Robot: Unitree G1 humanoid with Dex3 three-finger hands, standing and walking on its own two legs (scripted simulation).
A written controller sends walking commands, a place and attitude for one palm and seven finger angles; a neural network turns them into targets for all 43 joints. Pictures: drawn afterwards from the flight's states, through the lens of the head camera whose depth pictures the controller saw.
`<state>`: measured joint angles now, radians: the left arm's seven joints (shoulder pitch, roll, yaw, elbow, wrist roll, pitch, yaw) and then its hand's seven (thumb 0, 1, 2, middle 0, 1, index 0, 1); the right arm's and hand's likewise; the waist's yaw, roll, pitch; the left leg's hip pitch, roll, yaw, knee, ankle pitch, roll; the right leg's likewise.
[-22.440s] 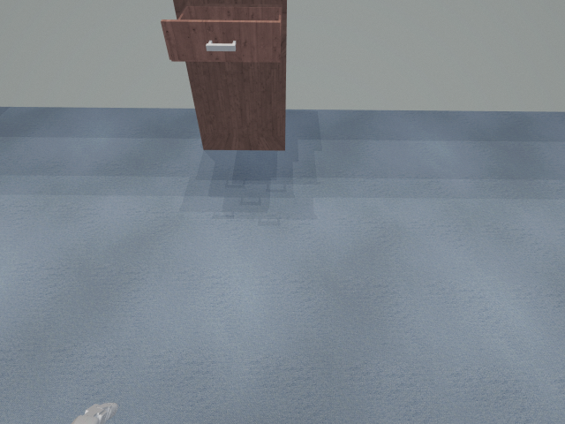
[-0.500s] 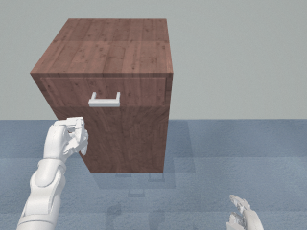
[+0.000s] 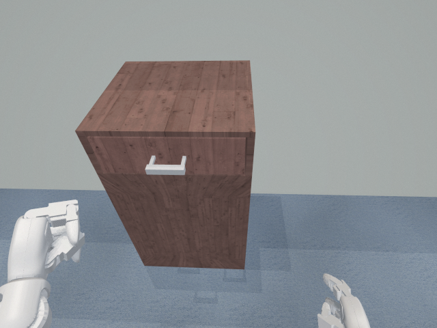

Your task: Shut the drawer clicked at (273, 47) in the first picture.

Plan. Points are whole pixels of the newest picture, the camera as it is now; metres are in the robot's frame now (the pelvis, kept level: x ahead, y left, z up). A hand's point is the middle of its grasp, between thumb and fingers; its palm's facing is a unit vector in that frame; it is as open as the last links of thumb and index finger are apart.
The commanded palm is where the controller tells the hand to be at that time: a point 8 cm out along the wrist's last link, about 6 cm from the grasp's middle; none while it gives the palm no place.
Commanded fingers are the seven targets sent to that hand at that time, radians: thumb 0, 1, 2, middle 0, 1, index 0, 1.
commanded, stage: draw the hand back to the body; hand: left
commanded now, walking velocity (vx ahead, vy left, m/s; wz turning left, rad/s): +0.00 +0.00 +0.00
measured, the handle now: (167, 164) +0.54 +0.21 -0.04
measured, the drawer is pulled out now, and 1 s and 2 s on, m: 0.00 0.00 0.00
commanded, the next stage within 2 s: step back with the hand held close in 0.32 s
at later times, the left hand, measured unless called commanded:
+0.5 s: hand (58, 239) +0.19 +0.24 +0.16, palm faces +0.41 -0.83 -0.39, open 3.3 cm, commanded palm +0.13 +0.28 +0.18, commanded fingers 0.00 0.90 0.90 -1.40 -1.60 -1.40 -1.60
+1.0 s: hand (12, 278) +0.13 +0.26 +0.17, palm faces +0.34 -0.79 -0.50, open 3.3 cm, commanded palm +0.07 +0.30 +0.18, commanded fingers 0.00 0.90 0.90 -1.40 -1.60 -1.40 -1.60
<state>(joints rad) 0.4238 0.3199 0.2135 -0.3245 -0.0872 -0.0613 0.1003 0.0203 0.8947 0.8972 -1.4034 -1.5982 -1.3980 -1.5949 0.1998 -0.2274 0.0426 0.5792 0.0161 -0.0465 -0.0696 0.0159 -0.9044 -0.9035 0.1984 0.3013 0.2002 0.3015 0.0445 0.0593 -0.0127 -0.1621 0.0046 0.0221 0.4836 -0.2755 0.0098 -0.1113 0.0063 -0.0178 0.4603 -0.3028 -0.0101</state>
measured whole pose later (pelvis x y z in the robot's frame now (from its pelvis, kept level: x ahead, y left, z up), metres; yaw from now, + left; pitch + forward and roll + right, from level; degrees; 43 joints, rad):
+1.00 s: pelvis -0.06 +0.02 -0.01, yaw -1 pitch +0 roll -1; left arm 0.64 0.42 0.41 -0.61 -0.05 -0.21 0.13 0.02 0.89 0.90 -1.40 -1.60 -1.40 -1.59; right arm 0.18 -0.21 -0.01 0.52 0.00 -0.02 -0.06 0.02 -0.90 -0.90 0.20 0.30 0.20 0.30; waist 0.01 0.00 0.04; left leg -0.34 -0.01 0.05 0.54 -0.20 0.05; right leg -0.30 -0.01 0.01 0.53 -0.23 0.03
